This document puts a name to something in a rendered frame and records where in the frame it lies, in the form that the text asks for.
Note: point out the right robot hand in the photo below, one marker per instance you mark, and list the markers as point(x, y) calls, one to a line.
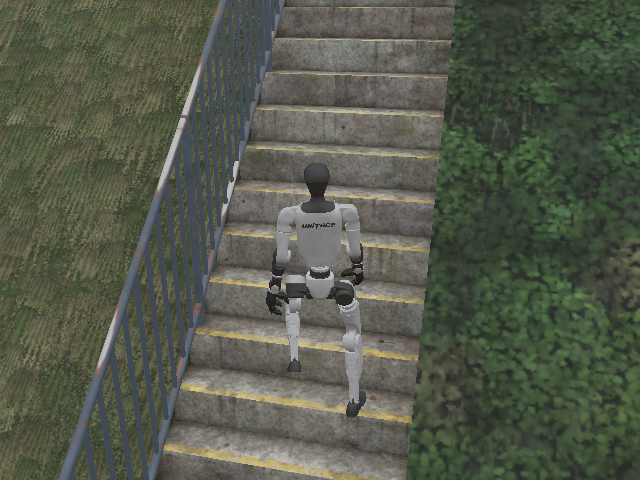
point(349, 272)

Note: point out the right robot foot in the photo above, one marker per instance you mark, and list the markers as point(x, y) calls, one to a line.
point(352, 408)

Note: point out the robot right forearm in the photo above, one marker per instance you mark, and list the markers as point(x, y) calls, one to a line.
point(357, 262)

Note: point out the robot left upper arm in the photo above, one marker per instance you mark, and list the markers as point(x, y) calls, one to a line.
point(285, 218)

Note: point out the robot right upper arm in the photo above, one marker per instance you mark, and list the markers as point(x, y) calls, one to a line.
point(349, 214)

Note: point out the robot left forearm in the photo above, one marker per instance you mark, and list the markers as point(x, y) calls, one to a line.
point(277, 275)

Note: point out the left robot hand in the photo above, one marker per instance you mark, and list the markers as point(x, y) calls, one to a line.
point(271, 301)

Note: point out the robot right shin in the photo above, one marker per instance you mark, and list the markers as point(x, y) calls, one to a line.
point(353, 362)

